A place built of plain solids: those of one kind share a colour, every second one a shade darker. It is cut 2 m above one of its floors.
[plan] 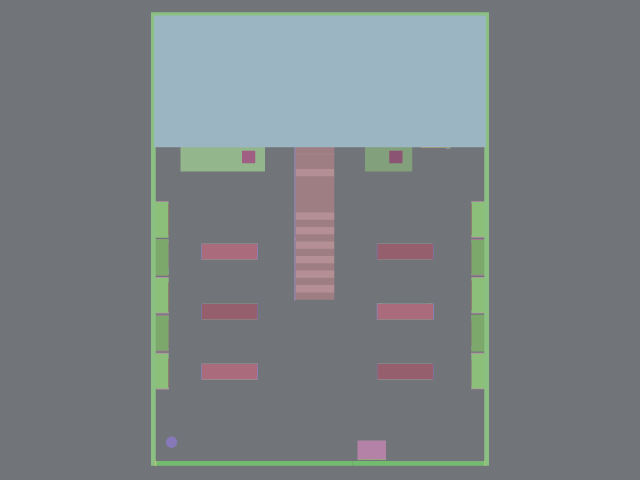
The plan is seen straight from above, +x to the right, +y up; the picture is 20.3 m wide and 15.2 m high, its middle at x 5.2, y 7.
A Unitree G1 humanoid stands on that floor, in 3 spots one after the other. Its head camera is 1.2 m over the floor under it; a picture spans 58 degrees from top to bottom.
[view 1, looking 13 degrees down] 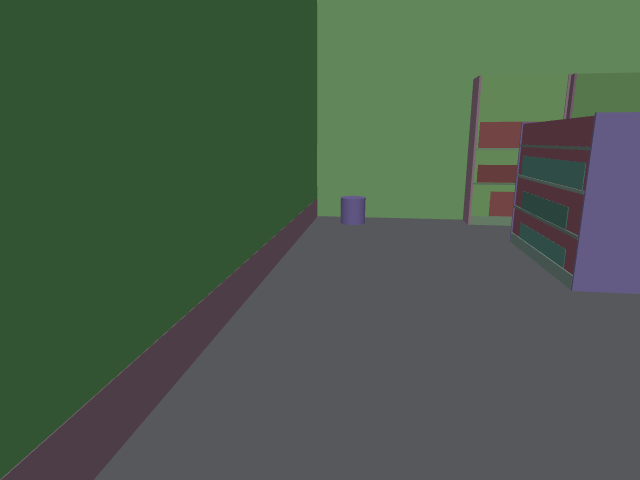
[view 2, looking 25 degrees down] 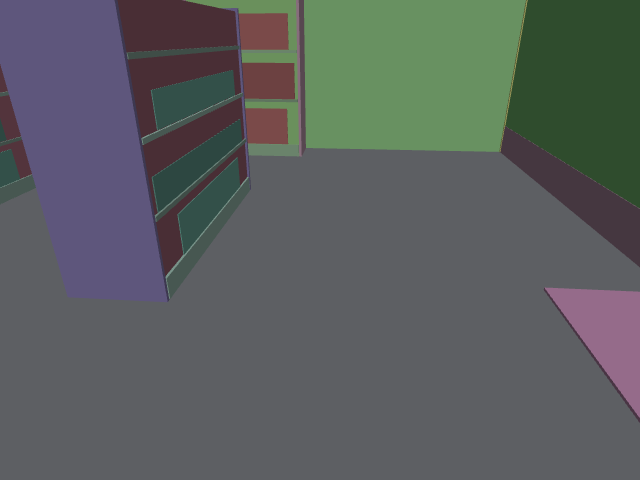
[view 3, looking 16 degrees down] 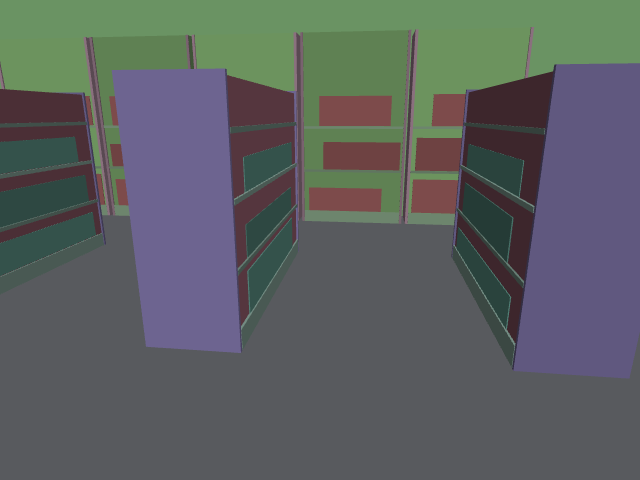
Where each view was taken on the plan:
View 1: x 6.84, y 1.00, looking -172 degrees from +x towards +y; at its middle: ground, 5.33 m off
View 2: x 5.24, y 1.65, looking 5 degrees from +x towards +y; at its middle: ground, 2.84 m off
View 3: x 5.04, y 3.81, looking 7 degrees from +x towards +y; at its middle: ground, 4.35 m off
